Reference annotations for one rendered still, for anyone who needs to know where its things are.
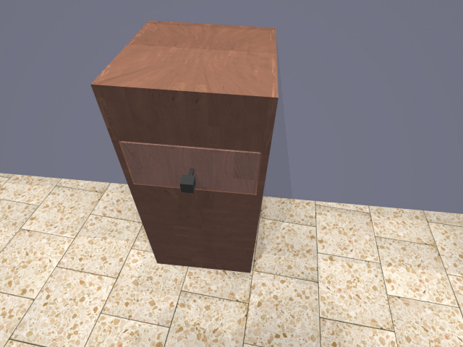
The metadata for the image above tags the drawer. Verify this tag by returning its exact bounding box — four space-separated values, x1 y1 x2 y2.
121 141 260 194

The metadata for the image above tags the cabinet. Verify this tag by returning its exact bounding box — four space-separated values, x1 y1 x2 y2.
91 20 279 273

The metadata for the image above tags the handle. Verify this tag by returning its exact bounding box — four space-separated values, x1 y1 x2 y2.
180 168 196 193

